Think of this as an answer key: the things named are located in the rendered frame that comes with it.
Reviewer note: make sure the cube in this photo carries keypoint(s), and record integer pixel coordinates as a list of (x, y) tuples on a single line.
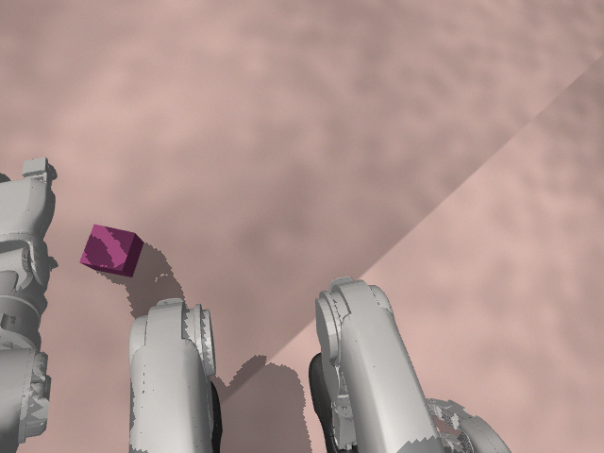
[(112, 250)]

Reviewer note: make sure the right robot foot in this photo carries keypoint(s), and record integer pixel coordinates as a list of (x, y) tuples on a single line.
[(322, 404)]

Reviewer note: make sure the right robot hand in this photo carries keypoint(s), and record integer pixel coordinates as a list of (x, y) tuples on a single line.
[(476, 435)]

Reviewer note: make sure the left robot hand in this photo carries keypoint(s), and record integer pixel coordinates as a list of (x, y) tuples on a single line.
[(27, 205)]

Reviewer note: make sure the left robot arm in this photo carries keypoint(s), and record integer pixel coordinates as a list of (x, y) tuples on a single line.
[(24, 385)]

